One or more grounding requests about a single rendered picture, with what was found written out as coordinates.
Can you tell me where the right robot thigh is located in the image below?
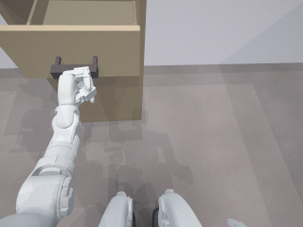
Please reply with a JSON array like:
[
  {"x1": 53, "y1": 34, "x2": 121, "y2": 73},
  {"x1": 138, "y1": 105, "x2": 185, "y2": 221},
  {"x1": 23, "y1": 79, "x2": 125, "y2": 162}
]
[{"x1": 158, "y1": 193, "x2": 203, "y2": 227}]

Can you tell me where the left robot hand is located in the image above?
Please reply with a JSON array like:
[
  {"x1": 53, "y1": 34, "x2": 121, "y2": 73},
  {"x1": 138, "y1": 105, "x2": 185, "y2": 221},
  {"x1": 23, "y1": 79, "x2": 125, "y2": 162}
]
[{"x1": 58, "y1": 66, "x2": 97, "y2": 108}]

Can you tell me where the robot left upper arm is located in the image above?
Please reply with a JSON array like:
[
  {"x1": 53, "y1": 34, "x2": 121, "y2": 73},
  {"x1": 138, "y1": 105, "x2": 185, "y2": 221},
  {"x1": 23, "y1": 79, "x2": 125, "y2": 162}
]
[{"x1": 0, "y1": 174, "x2": 75, "y2": 227}]

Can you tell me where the cabinet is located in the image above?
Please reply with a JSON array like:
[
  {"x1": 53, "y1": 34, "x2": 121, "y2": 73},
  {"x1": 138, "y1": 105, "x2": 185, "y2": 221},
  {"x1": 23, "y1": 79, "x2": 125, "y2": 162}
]
[{"x1": 0, "y1": 0, "x2": 147, "y2": 123}]

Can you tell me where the drawer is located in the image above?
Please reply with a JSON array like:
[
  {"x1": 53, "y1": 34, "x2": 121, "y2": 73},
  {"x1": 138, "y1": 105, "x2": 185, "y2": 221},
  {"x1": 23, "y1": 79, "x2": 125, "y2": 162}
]
[{"x1": 0, "y1": 0, "x2": 140, "y2": 79}]

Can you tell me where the left robot thigh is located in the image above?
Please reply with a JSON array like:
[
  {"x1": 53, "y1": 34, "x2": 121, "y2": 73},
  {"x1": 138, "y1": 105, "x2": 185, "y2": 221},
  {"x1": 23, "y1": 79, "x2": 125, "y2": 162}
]
[{"x1": 98, "y1": 195, "x2": 134, "y2": 227}]

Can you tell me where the handle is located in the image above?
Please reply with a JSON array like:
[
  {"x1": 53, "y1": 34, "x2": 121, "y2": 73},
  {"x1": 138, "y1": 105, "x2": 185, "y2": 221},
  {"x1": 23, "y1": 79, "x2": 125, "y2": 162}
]
[{"x1": 50, "y1": 56, "x2": 98, "y2": 79}]

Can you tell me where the robot thigh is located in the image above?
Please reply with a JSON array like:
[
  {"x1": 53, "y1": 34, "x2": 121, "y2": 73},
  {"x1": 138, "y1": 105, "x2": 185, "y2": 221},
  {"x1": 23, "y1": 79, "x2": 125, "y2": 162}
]
[
  {"x1": 98, "y1": 195, "x2": 134, "y2": 227},
  {"x1": 158, "y1": 193, "x2": 203, "y2": 227}
]

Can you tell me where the left robot forearm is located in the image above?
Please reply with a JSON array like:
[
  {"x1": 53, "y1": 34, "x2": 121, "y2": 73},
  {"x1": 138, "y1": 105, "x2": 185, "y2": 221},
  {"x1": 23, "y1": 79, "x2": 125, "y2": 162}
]
[{"x1": 16, "y1": 104, "x2": 82, "y2": 214}]

